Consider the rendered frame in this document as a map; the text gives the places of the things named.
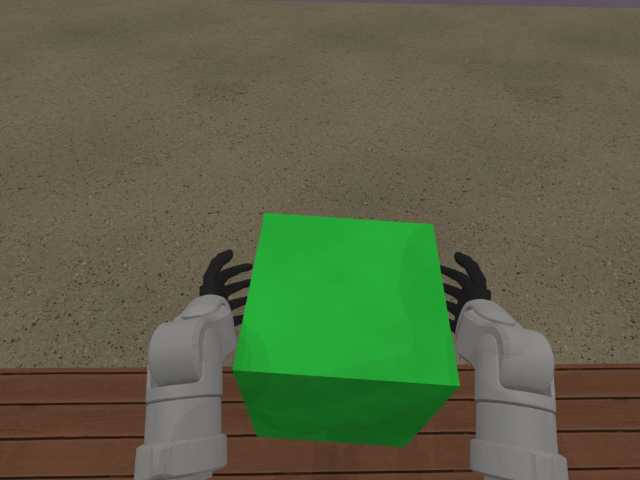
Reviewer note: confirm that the carton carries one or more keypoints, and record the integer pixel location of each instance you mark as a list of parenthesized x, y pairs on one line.
[(345, 335)]

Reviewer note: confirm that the left robot forearm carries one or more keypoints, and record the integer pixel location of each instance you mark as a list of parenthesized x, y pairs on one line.
[(183, 439)]

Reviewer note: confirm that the right robot forearm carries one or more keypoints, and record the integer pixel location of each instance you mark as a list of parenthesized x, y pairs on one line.
[(516, 435)]

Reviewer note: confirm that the robot left hand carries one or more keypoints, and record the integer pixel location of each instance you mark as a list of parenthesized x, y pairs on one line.
[(214, 280)]

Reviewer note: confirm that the robot right hand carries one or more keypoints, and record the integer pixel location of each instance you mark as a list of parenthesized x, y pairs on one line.
[(473, 286)]

